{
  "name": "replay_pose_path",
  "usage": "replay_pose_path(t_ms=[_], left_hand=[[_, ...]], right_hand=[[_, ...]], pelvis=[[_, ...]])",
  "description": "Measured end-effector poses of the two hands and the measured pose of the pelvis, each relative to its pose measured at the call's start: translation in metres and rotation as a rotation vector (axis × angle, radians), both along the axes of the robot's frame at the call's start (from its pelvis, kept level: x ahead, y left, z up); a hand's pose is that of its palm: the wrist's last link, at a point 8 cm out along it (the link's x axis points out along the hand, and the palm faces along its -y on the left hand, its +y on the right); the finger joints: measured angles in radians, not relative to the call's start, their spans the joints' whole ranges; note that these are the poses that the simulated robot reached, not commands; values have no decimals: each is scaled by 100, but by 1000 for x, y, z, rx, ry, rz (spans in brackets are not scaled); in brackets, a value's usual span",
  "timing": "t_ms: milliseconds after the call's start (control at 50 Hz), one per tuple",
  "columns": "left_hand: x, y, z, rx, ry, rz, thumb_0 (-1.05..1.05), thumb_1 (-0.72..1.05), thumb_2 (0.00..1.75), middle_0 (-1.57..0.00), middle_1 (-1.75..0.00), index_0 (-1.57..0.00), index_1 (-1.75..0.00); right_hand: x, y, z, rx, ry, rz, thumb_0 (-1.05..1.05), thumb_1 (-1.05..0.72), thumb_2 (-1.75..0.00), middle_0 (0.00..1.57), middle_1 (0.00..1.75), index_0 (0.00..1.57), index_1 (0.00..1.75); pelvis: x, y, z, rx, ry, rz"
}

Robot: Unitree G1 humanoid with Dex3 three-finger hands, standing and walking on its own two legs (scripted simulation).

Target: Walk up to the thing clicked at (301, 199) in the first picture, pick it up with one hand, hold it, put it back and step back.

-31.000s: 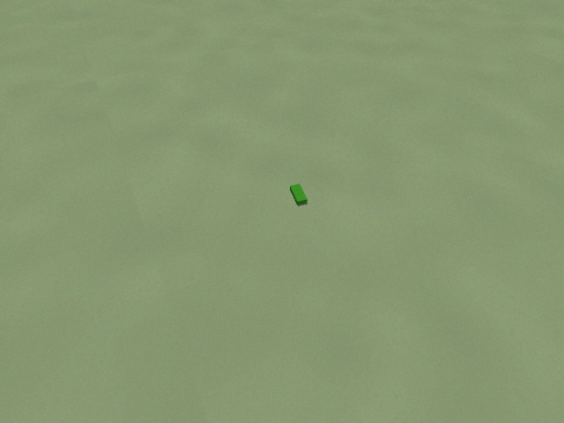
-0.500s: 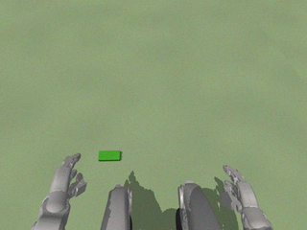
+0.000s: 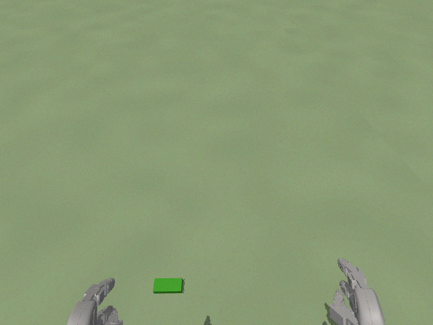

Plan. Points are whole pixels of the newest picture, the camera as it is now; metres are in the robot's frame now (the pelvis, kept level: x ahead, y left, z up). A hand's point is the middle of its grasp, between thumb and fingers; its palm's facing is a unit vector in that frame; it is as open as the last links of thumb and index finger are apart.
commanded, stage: home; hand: left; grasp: from above
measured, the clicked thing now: (168, 285) +0.44 +0.21 -0.70
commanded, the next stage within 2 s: stand in 1.92 s
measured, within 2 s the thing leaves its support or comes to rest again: neither
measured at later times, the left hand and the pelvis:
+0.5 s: hand out of the picture +0.16 +0.18 -0.04, palm faces +0.05 -0.98 -0.21, open 7.4 cm; pelvis +0.00 +0.00 +0.00, yaw +0 degrees
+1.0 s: hand out of the picture +0.15 +0.17 -0.04, palm faces +0.05 -0.98 -0.21, open 7.4 cm; pelvis -0.01 +0.00 +0.00, yaw +0 degrees
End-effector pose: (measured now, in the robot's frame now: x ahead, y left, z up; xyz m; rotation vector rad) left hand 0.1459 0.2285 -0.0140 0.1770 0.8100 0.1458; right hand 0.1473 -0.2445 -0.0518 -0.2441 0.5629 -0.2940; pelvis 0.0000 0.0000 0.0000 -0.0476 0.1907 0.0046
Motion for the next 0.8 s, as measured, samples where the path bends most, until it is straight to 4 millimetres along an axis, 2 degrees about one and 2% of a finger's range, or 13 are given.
replay_pose_path(t_ms=[100,200,560,800], left_hand=[[-4,2,-4,-10,14,6,1,90,90,-20,-30,-20,-30],[-4,1,-6,-11,15,3,2,90,90,-20,-30,-20,-30],[-6,-4,-3,-4,7,-10,2,90,89,-20,-30,-20,-30],[-11,-6,-3,-6,6,-11,2,90,89,-20,-30,-20,-30]], right_hand=[[15,6,6,-5,-37,42,1,-90,-90,20,30,20,30],[19,9,6,-5,-40,63,1,-90,-90,20,30,20,30],[-12,0,-5,1,30,27,1,-90,-90,21,30,20,30],[-12,-3,-2,-4,2,23,1,-90,-90,20,30,20,30]], pelvis=[[0,0,1,2,-12,6],[0,0,1,2,-18,7],[-6,-3,2,5,-30,1],[-11,-5,1,7,-36,1]])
